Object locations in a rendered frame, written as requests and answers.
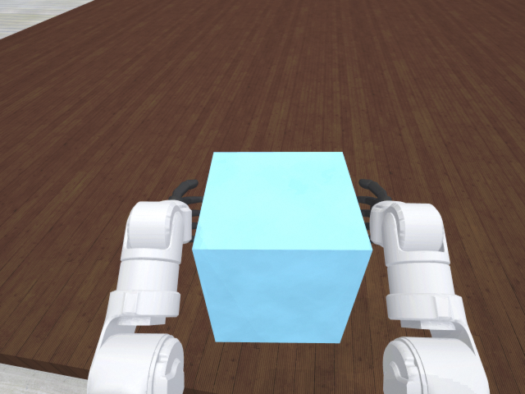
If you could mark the carton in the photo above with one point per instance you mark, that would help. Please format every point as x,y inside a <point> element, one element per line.
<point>281,246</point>

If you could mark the robot left upper arm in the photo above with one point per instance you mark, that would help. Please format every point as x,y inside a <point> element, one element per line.
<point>138,363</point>

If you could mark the left robot hand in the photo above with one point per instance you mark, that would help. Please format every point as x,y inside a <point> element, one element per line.
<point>180,191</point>

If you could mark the right robot forearm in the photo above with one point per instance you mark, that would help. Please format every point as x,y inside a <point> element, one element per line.
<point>420,281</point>

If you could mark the right robot hand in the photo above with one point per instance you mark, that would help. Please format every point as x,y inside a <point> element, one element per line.
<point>378,191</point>

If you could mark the left robot forearm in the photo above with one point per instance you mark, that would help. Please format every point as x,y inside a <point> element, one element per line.
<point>146,291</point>

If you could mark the robot right upper arm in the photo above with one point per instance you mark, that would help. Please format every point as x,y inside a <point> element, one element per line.
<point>431,365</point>

